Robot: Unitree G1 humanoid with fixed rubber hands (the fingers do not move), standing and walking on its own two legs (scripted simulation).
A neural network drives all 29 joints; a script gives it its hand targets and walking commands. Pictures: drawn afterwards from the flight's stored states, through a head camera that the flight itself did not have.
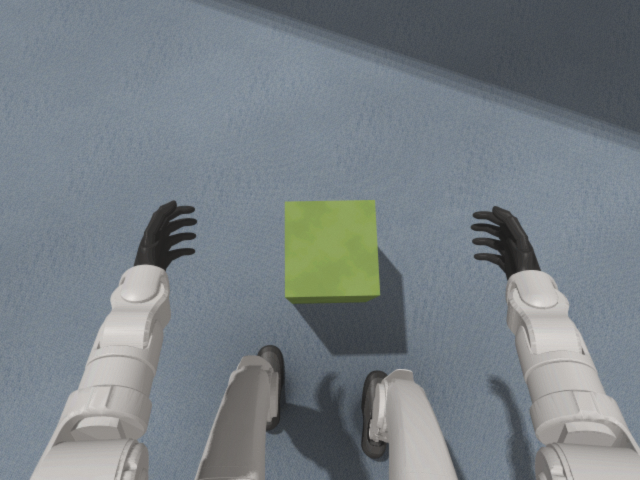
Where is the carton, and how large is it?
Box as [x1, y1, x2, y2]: [285, 200, 379, 303]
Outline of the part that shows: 374,200 285,202 285,297 292,303 356,302 366,301 379,295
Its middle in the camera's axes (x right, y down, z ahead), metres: +0.02 +0.04 +0.95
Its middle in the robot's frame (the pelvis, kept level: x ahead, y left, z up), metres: +0.46 +0.00 -0.56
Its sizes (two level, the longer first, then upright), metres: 0.210 0.200 0.250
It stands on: the floor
